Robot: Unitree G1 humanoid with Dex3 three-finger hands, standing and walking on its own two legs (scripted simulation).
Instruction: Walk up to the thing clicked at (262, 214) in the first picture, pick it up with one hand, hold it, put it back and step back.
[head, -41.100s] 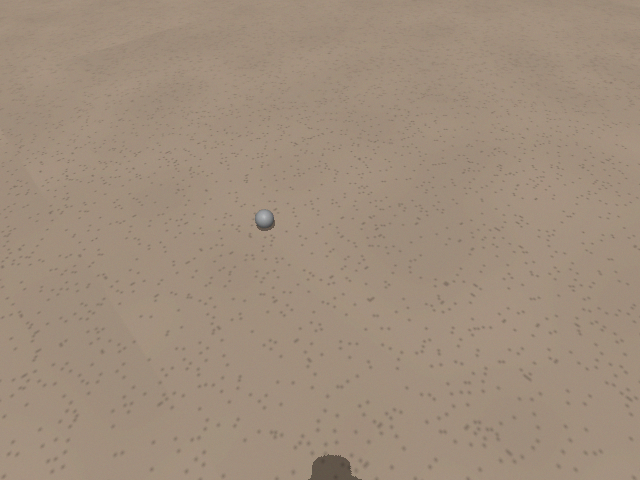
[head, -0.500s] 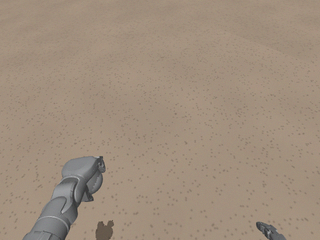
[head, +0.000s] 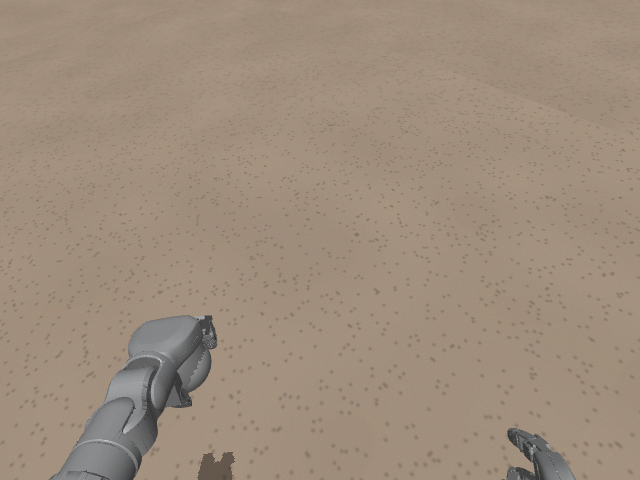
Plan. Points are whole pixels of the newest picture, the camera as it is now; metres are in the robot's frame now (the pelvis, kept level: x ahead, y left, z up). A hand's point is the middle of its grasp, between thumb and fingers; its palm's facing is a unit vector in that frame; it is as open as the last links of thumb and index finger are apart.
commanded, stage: hold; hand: left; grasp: from above
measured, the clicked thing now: (181, 363) +0.32 +0.23 -0.05
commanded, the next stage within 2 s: crouch in 0.80 s
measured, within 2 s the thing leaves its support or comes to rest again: neither
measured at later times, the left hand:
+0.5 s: hand (179, 369) +0.29 +0.22 -0.02, palm faces -0.44 -0.06 -0.89, open 10.0 cm
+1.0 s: hand (181, 365) +0.30 +0.22 -0.03, palm faces -0.45 -0.06 -0.89, open 9.9 cm
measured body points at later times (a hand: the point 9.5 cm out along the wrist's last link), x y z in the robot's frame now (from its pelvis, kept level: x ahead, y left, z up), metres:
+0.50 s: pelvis +0.00 +0.00 +0.00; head +0.00 -0.03 +0.45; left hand +0.31 +0.22 +0.03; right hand +0.16 -0.25 -0.11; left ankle +0.02 +0.12 -0.73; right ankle +0.02 -0.13 -0.73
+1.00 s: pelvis +0.00 +0.00 +0.00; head +0.02 -0.03 +0.45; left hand +0.32 +0.22 +0.03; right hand +0.16 -0.25 -0.11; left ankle +0.02 +0.12 -0.73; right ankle +0.02 -0.13 -0.73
